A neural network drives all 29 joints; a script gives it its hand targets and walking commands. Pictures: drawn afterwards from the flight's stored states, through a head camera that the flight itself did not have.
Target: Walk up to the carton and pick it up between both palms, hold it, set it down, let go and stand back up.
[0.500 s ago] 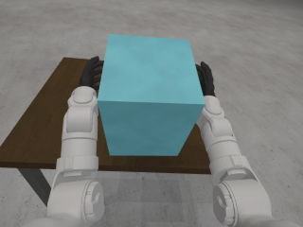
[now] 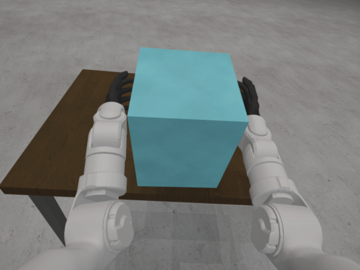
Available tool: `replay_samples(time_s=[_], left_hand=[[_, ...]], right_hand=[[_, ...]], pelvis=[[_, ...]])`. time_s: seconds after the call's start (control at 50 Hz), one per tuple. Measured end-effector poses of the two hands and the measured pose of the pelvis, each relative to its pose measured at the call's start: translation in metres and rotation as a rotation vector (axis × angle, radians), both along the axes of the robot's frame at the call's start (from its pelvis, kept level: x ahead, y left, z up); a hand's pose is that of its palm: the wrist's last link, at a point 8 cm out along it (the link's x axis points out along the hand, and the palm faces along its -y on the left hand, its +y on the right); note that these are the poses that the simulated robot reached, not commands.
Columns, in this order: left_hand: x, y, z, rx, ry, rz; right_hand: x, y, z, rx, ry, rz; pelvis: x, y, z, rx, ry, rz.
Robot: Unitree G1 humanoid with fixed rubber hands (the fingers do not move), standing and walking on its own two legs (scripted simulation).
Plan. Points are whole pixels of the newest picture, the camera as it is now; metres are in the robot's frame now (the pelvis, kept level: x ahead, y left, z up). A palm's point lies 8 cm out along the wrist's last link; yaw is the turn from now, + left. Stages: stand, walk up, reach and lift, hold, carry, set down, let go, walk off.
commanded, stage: set down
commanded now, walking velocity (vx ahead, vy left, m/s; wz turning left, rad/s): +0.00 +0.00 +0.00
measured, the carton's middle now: (181, 122) +0.41 -0.01 +0.14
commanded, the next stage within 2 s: none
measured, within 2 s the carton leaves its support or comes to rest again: neither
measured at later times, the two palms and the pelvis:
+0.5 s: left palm (129, 113) +0.43 +0.12 +0.15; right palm (249, 121) +0.41 -0.17 +0.15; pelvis +0.02 +0.00 +0.00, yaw -1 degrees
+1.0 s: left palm (134, 122) +0.42 +0.11 +0.13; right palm (252, 134) +0.40 -0.18 +0.12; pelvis +0.01 +0.00 +0.00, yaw -2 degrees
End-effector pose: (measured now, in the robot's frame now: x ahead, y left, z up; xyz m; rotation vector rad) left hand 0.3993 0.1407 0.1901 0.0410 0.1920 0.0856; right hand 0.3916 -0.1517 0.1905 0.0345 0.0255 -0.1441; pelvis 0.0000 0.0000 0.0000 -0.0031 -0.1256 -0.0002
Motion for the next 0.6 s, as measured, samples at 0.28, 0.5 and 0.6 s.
replay_samples(time_s=[0.28,0.5,0.6], left_hand=[[0.022,-0.016,-0.028,0.041,0.047,-0.022],[0.028,-0.023,-0.04,0.019,0.038,-0.009],[0.027,-0.019,-0.041,0.008,0.047,-0.001]], right_hand=[[0.016,-0.015,-0.03,0.011,0.043,-0.014],[0.023,-0.022,-0.038,0.011,0.032,-0.012],[0.026,-0.017,-0.029,-0.019,0.042,0.001]], pelvis=[[0.016,-0.002,0.0,-0.003,0.032,0.003],[0.025,0.0,0.0,-0.004,0.069,-0.018],[0.024,0.0,0.0,-0.003,0.067,-0.02]])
